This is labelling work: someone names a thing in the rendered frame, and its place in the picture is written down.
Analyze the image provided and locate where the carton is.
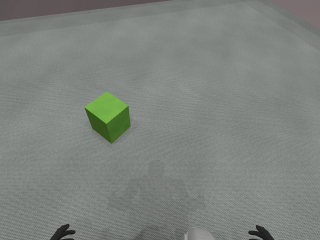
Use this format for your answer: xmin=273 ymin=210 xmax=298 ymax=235
xmin=84 ymin=92 xmax=131 ymax=144

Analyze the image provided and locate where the right robot thigh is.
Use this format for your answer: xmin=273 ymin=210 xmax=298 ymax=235
xmin=183 ymin=228 xmax=215 ymax=240

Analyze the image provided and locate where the robot left hand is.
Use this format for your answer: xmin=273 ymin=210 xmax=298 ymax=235
xmin=50 ymin=223 xmax=76 ymax=240

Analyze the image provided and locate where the robot right hand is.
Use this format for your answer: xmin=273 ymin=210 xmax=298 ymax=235
xmin=248 ymin=225 xmax=274 ymax=240

